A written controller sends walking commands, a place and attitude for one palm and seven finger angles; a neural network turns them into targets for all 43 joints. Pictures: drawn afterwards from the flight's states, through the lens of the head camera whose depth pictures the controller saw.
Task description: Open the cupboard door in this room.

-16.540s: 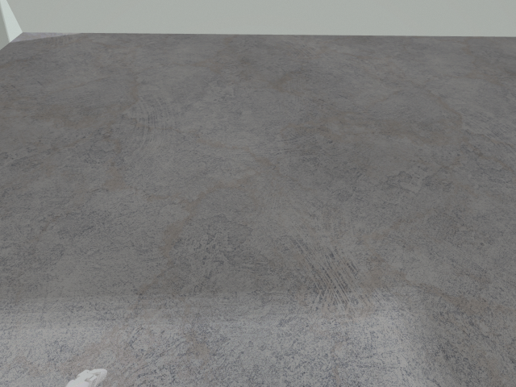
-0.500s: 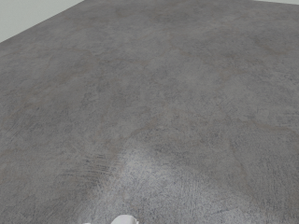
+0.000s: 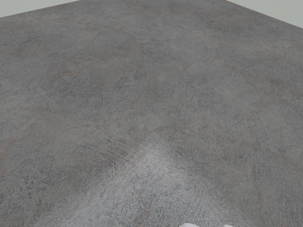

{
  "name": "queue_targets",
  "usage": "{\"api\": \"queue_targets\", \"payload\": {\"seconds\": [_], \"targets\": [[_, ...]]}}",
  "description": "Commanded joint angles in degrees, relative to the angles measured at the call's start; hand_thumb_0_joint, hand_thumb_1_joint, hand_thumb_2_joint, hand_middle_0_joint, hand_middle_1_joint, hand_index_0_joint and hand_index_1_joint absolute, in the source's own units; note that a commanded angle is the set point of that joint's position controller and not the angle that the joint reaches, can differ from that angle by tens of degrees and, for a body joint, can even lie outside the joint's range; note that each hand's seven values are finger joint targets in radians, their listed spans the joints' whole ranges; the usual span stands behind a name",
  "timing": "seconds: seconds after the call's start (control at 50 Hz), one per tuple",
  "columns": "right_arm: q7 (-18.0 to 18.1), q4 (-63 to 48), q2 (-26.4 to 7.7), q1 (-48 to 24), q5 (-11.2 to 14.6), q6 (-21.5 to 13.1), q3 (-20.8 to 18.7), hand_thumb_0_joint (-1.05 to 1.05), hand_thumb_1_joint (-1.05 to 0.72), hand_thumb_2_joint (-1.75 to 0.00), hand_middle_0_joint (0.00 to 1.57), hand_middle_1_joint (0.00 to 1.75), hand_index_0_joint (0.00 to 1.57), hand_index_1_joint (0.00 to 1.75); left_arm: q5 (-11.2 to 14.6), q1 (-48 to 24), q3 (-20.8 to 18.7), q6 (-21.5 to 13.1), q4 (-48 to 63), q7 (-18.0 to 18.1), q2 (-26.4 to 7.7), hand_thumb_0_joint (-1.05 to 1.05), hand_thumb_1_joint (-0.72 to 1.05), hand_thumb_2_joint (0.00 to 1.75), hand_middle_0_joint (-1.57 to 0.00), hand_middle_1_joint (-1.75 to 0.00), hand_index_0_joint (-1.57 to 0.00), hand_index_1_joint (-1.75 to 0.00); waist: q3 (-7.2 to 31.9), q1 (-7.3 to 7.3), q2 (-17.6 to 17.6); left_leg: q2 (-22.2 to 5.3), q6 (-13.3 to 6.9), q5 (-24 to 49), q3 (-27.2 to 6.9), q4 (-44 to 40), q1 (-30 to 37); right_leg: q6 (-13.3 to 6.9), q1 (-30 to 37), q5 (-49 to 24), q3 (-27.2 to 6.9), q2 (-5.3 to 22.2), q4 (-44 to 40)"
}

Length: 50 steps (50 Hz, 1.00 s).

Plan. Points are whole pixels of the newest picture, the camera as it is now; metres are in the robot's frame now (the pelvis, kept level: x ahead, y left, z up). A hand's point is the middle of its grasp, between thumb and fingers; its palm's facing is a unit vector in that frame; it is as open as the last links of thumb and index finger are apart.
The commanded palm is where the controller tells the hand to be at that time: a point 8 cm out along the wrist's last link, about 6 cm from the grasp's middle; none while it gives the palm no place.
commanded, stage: turn or walk to find it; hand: left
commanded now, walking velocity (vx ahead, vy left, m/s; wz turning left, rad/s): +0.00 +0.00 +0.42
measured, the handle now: out of the picture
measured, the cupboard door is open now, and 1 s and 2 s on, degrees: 0 0 0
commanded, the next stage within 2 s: none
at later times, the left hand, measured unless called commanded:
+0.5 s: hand out of the picture +0.01 +0.14 -0.14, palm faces +0.22 -0.94 -0.27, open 7.3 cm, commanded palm none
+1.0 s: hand out of the picture -0.12 +0.20 -0.17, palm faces +0.46 -0.85 -0.25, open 7.3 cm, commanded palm none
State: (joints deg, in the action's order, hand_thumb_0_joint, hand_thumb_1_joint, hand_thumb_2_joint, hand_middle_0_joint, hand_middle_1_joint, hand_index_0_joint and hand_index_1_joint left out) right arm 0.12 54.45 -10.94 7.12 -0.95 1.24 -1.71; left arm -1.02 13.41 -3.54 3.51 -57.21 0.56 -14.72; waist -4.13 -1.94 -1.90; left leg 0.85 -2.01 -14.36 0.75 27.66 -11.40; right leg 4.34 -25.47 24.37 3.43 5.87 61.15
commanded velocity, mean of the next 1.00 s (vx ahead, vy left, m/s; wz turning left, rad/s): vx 0.00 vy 0.00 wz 0.42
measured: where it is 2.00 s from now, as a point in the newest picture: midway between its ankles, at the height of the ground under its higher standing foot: outside the picture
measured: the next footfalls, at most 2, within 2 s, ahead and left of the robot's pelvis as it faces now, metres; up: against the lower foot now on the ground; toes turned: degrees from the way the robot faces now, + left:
right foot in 0.26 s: +0.03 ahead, -0.14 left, +0.00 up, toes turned +2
left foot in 0.76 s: -0.08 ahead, +0.09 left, +0.00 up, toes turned +24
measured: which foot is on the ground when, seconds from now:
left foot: down 0.00-0.26, up 0.28-0.74, down 0.76-1.00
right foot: up 0.00-0.24, down 0.26-0.76, up 0.78-1.00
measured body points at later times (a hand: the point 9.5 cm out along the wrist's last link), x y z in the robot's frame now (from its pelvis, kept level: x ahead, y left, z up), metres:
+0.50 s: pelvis -0.03 -0.06 +0.00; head +0.00 -0.10 +0.45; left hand +0.00 +0.19 -0.12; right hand +0.04 -0.31 -0.17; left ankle -0.10 +0.10 -0.64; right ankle -0.01 -0.14 -0.74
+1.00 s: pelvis -0.08 -0.02 +0.00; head -0.06 +0.01 +0.45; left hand -0.14 +0.25 -0.15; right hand +0.11 -0.20 -0.14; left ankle -0.11 +0.08 -0.74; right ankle -0.02 -0.15 -0.67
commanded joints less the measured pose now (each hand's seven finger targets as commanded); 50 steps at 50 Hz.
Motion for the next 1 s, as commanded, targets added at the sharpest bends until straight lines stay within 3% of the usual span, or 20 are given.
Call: {"api": "queue_targets", "payload": {"seconds": [0.0, 0.1, 0.16, 0.2, 0.22, 0.24, 0.26, 0.28, 0.3, 0.34, 0.38, 0.44, 0.62, 0.66, 0.7, 0.72, 0.74, 0.76, 0.86, 0.98], "targets": [[0.84, -2.67, -11.63, 2.88, -0.10, -0.65, -3.30, 0.00, -0.90, -0.90, 0.20, 0.30, 0.20, 0.30, 0.04, -1.38, -0.87, -1.07, 4.91, 0.26, -3.32, 0.00, 0.90, 0.90, -0.20, -0.30, -0.20, -0.30, 2.36, 2.43, 8.95, -14.11, -6.91, 16.39, -13.03, -10.96, 1.92, 0.52, -3.73, -1.97, -1.72, -0.17, -0.88], [0.69, -2.65, -11.72, 4.85, -0.55, -0.31, -3.93, 0.00, -0.90, -0.90, 0.20, 0.30, 0.20, 0.30, 0.34, -4.61, -0.51, -1.64, 7.15, 0.44, -2.27, 0.00, 0.90, 0.90, -0.20, -0.30, -0.20, -0.30, 4.18, 3.82, 10.35, -14.16, -8.08, 18.70, -17.59, -8.61, 2.53, 0.04, -0.15, 1.59, -1.72, -1.86, -11.69], [0.62, -2.88, -11.71, 4.45, -0.66, -0.16, -4.22, 0.00, -0.90, -0.90, 0.20, 0.30, 0.20, 0.30, 0.73, -2.86, -0.41, -2.32, 7.25, 0.54, -1.89, 0.00, 0.90, 0.90, -0.20, -0.30, -0.20, -0.30, 6.29, 2.92, 11.57, -12.83, -7.58, 24.63, -19.10, -5.51, 1.37, -0.53, 6.03, -0.05, -0.83, -3.74, -21.82], [0.52, -3.21, -11.19, 3.37, -0.21, -0.07, -4.30, 0.00, -0.90, -0.90, 0.20, 0.30, 0.20, 0.30, 0.79, 1.23, -0.65, -2.94, 6.05, 0.70, -2.55, 0.00, 0.90, 0.90, -0.20, -0.30, -0.20, -0.30, 8.06, 0.70, 9.69, -10.29, -5.12, 20.87, -18.04, -1.92, -3.20, -0.78, 15.15, -9.82, 0.02, -3.94, -33.43], [0.33, -3.41, -9.50, 3.48, 0.19, -0.11, -4.24, 0.00, -0.90, -0.90, 0.20, 0.30, 0.20, 0.30, 0.49, 3.13, -1.02, -3.46, 5.66, 0.91, -4.28, 0.00, 0.90, 0.90, -0.20, -0.30, -0.20, -0.30, 8.79, -0.14, 5.53, -7.26, -2.30, 13.52, -15.85, 1.66, -8.67, -1.42, 22.20, -14.14, -2.40, -0.81, -39.87], [-0.02, -4.15, -5.80, 4.29, 0.71, -0.09, -3.66, 0.00, -0.90, -0.90, 0.20, 0.30, 0.20, 0.30, -0.39, 4.51, -1.99, -3.99, 5.54, 1.40, -9.24, 0.00, 0.90, 0.90, -0.20, -0.30, -0.20, -0.30, 9.42, -0.77, -8.12, -0.26, 1.70, -2.65, -8.58, 12.16, -19.67, -5.36, 29.73, -15.56, -15.25, 11.90, -43.88], [0.15, -5.55, -6.01, 1.93, 0.29, 0.21, -3.77, 0.00, -0.90, -0.90, 0.20, 0.30, 0.20, 0.30, -0.44, 4.38, -2.29, -3.85, 6.22, 1.46, -11.75, 0.00, 0.90, 0.90, -0.20, -0.30, -0.20, -0.30, 6.02, -1.69, -14.22, 3.05, 3.52, -19.19, -4.40, 24.42, -22.49, -11.71, 22.73, -21.78, -23.15, 21.91, -45.57], [0.03, -4.42, -8.29, 2.99, -0.15, 1.19, -4.53, 0.00, -0.90, -0.90, 0.20, 0.30, 0.20, 0.30, -0.05, 1.52, -2.32, -3.83, 7.07, 1.65, -9.85, 0.00, 0.90, 0.90, -0.20, -0.30, -0.20, -0.30, 4.93, -0.40, -10.28, 0.57, 3.11, -16.97, -7.44, 33.47, -19.75, -13.63, 15.04, -14.08, -19.96, 20.83, -47.06], [-0.26, -3.22, -8.28, 4.14, -0.42, 1.89, -4.78, 0.00, -0.90, -0.90, 0.20, 0.30, 0.20, 0.30, 0.02, -2.91, -2.34, -3.74, 8.22, 1.81, -8.04, 0.00, 0.90, 0.90, -0.20, -0.30, -0.20, -0.30, 0.96, 1.16, -11.33, -0.71, 3.03, -14.15, -7.98, 38.07, -19.81, -13.13, 9.13, -4.85, -17.91, 18.49, -49.47], [-0.84, -1.12, -7.23, 6.89, -0.64, 2.20, -4.79, 0.00, -0.90, -0.90, 0.20, 0.30, 0.20, 0.30, 0.10, -7.06, -1.32, -3.64, 9.35, 1.62, -5.36, 0.00, 0.90, 0.90, -0.20, -0.30, -0.20, -0.30, -0.73, 3.83, -5.11, -1.70, 3.82, -8.81, -5.68, 42.20, -19.48, -10.71, 8.49, -8.00, -10.66, 13.71, -47.30], [-1.05, 0.00, -5.98, 8.80, -0.50, 2.24, -4.35, 0.00, -0.90, -0.90, 0.20, 0.30, 0.20, 0.30, 0.07, -5.74, -0.89, -4.25, 9.01, 1.41, -4.48, 0.00, 0.90, 0.90, -0.20, -0.30, -0.20, -0.30, 0.35, 3.80, -6.31, -1.51, 4.88, -5.29, -4.23, 42.78, -19.79, -9.29, 11.63, -14.41, -4.86, 10.89, -45.66], [-1.03, -0.01, -6.26, 7.60, -0.37, 2.15, -4.25, 0.00, -0.90, -0.90, 0.20, 0.30, 0.20, 0.30, 0.09, -1.77, -0.98, -4.45, 7.63, 1.45, -4.54, 0.00, 0.90, 0.90, -0.20, -0.30, -0.20, -0.30, 1.88, 1.97, -8.01, -2.29, 6.01, -4.69, -3.42, 40.54, -20.95, -9.61, 16.93, -17.56, -3.36, 11.52, -45.04], [-0.61, -1.65, -4.67, 1.62, 0.45, 1.03, -2.55, 0.00, -0.90, -0.90, 0.20, 0.30, 0.20, 0.30, -0.85, 3.27, -2.29, -3.76, 4.90, 1.31, -8.57, 0.00, 0.90, 0.90, -0.20, -0.30, -0.20, -0.30, 5.08, -1.35, -9.60, -2.94, 5.59, -13.57, 2.23, 17.90, -12.48, -13.24, 21.38, -32.06, -2.01, 15.77, -39.30], [-0.44, -1.31, -4.60, 3.87, 0.57, 0.51, -2.40, 0.00, -0.90, -0.90, 0.20, 0.30, 0.20, 0.30, -0.79, 2.15, -2.47, -3.51, 4.54, 1.27, -9.10, 0.00, 0.90, 0.90, -0.20, -0.30, -0.20, -0.30, 6.59, 0.05, -9.40, -2.43, 5.10, -10.36, 3.72, 9.76, -7.92, -11.91, 20.72, -32.88, -0.35, 15.70, -36.05], [-0.48, -0.25, -6.03, 7.83, 0.47, -0.16, -2.63, 0.00, -0.90, -0.90, 0.20, 0.30, 0.20, 0.30, -0.05, 0.41, -2.42, -2.99, 4.58, 1.08, -8.39, 0.00, 0.90, 0.90, -0.20, -0.30, -0.20, -0.30, 7.82, 3.04, -5.10, -2.57, 4.21, 2.48, 3.59, -3.22, 2.73, -7.47, 14.13, -25.84, 3.57, 13.30, -29.77], [-0.44, -0.09, -9.82, 9.50, 0.21, -0.74, -3.35, 0.00, -0.90, -0.90, 0.20, 0.30, 0.20, 0.30, 0.49, 0.96, -1.87, -2.49, 5.45, 0.88, -6.06, 0.00, 0.90, 0.90, -0.20, -0.30, -0.20, -0.30, 8.97, 4.01, 5.50, -8.93, 1.80, 8.21, -5.37, -8.22, 9.37, -4.03, 6.31, -15.83, 6.65, 8.65, -20.54], [-0.15, -0.50, -14.56, 10.62, -0.12, -0.76, -4.56, 0.00, -0.90, -0.90, 0.20, 0.30, 0.20, 0.30, 0.46, -0.82, -0.74, -2.16, 7.30, 0.56, -2.31, 0.00, 0.90, 0.90, -0.20, -0.30, -0.20, -0.30, 6.61, 4.88, 19.93, -21.23, -3.06, 23.56, -20.65, -10.52, 11.57, -0.36, -6.64, 9.04, 6.98, 1.64, -9.33], [0.15, 0.02, -16.24, 11.49, -0.25, -0.13, -4.73, 0.00, -0.90, -0.90, 0.20, 0.30, 0.20, 0.30, 0.15, -3.53, -0.53, -1.44, 7.98, 0.76, -2.83, 0.00, 0.90, 0.90, -0.20, -0.30, -0.20, -0.30, 5.62, 5.93, 16.32, -24.69, -7.60, 25.35, -20.50, -10.52, 6.34, -0.89, -5.36, 11.68, 2.10, 1.52, -3.41], [1.29, -2.00, -11.20, 2.43, -0.32, -0.85, -2.89, 0.00, -0.90, -0.90, 0.20, 0.30, 0.20, 0.30, 0.07, -2.29, -1.13, -1.23, 4.82, -0.10, -3.67, 0.00, 0.90, 0.90, -0.20, -0.30, -0.20, -0.30, 2.07, 1.94, 12.10, -14.75, -6.19, 23.43, -11.64, -9.55, 2.32, -0.24, -5.36, -0.40, -1.49, 0.69, 2.49], [1.08, -1.71, -11.35, 5.96, -0.21, -0.94, -3.56, 0.00, -0.90, -0.90, 0.20, 0.30, 0.20, 0.30, 0.29, -3.99, -0.62, -1.50, 5.90, 0.31, -2.94, 0.00, 0.90, 0.90, -0.20, -0.30, -0.20, -0.30, 4.75, 3.30, 9.15, -14.72, -7.60, 26.30, -14.36, -8.46, 6.90, 0.74, -5.32, -0.51, -2.18, -0.58, -2.93]]}}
